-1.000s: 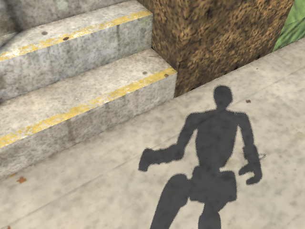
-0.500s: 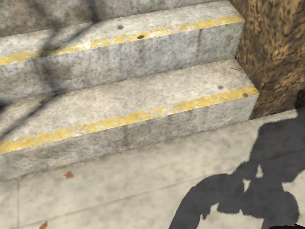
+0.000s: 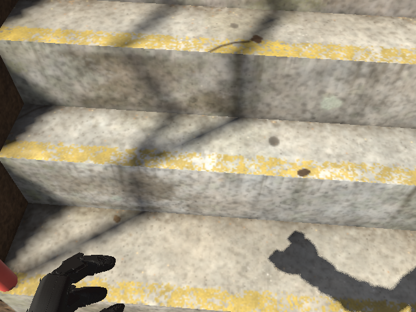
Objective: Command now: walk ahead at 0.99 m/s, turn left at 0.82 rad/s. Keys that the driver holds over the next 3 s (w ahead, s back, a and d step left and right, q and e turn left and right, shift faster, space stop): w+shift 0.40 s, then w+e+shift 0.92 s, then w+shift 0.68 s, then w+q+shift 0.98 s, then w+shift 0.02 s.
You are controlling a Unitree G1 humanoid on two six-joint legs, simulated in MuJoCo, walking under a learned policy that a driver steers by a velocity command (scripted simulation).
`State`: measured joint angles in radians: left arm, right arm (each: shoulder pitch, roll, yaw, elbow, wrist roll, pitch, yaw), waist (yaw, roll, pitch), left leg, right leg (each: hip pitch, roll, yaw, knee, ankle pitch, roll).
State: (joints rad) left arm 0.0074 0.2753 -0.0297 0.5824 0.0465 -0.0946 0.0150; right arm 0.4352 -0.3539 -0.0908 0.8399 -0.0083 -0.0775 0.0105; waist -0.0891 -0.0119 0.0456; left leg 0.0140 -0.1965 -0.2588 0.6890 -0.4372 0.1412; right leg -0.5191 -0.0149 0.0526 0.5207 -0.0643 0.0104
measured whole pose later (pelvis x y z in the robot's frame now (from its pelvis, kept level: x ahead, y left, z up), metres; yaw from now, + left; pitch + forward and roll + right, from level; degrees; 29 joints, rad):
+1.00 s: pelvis +0.61 +0.13 +0.27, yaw -15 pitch +3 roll -5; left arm -0.05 0.12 -0.05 0.65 -0.01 0.08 0.04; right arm 0.42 -0.14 0.02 0.96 0.03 -0.09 -0.06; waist 0.02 -0.04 -0.01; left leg -0.02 0.13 0.40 0.43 -0.06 0.03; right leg -1.09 0.14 -0.25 1.65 -0.52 -0.22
